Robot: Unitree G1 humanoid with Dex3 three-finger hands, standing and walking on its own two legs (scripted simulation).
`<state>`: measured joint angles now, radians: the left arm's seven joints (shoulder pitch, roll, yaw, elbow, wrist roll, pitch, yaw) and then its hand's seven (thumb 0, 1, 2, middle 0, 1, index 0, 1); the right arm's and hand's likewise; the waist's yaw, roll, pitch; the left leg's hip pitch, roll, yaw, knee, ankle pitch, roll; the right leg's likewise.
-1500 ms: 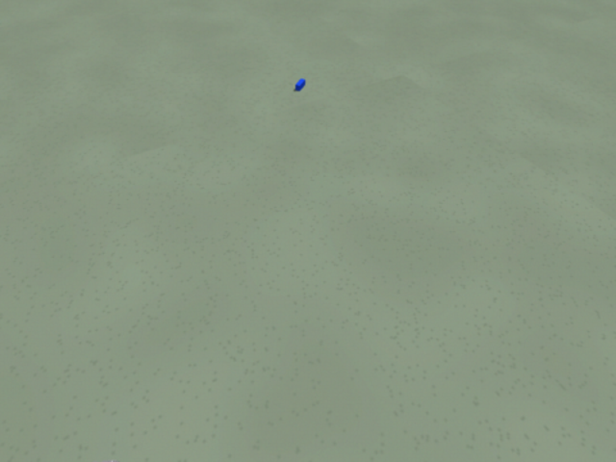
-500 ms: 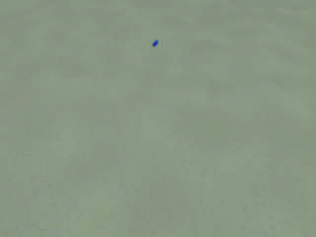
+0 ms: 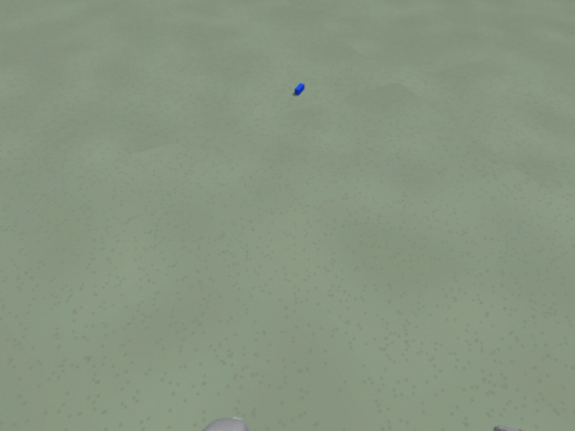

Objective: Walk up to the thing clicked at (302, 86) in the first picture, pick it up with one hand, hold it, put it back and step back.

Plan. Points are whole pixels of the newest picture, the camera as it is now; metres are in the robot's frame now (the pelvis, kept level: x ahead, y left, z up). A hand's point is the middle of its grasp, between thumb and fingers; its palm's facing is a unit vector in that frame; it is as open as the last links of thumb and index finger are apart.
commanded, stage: walk up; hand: left
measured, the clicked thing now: (299, 89) +2.21 +0.09 -0.75
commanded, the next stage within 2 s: none
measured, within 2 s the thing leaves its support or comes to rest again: neither
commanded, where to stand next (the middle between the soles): +1.79 -0.11 m, yaw -3 degrees
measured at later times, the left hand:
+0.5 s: hand (150, 275) +0.37 +0.29 -0.10, palm faces -0.13 -0.91 -0.40, open 7.4 cm
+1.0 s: hand (205, 218) +0.57 +0.24 -0.16, palm faces -0.05 -0.93 -0.36, open 7.4 cm
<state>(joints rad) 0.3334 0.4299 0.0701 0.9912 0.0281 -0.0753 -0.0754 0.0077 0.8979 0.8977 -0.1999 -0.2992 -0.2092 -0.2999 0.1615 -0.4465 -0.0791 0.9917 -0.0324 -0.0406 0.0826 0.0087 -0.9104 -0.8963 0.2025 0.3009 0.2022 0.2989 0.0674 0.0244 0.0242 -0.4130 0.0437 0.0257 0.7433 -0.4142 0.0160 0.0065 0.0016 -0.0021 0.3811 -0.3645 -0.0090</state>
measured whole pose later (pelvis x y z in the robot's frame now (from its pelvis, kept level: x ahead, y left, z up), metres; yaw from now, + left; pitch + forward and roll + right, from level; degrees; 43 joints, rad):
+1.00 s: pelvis +0.54 -0.05 -0.02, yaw -2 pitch -1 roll -2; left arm 0.33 0.44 0.05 0.96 0.02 -0.09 -0.06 0.01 0.89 0.90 -0.20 -0.30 -0.21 -0.30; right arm 0.15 -0.43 -0.08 0.91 -0.02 -0.06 0.11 0.00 -0.91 -0.90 0.20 0.30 0.20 0.30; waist 0.04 0.00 0.05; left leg -0.46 0.06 0.08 0.55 -0.08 0.04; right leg 0.04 -0.05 -0.16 0.50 -0.49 0.01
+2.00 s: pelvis +1.06 -0.09 -0.01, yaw -1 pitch -2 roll -1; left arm 0.35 0.44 0.04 0.95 0.00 -0.05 -0.04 0.01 0.90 0.90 -0.20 -0.30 -0.21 -0.30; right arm 0.16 -0.40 -0.08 0.87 -0.01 -0.08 0.07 0.00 -0.91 -0.90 0.20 0.30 0.20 0.30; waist 0.03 -0.02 0.08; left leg -0.39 0.04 0.09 0.63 -0.20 0.04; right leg -0.24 -0.04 -0.02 1.03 -0.46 -0.04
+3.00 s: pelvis +1.46 -0.10 +0.00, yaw -1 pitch -3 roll +0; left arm 0.32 0.45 0.04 0.93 0.00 -0.05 -0.04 0.01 0.90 0.90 -0.20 -0.30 -0.21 -0.30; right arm 0.27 -0.39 -0.05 0.86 0.00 -0.07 0.05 0.00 -0.91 -0.90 0.21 0.30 0.21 0.30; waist 0.00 -0.06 0.07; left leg -0.27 0.03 0.10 0.55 -0.22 0.03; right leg -0.43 -0.05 0.01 1.06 -0.36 -0.03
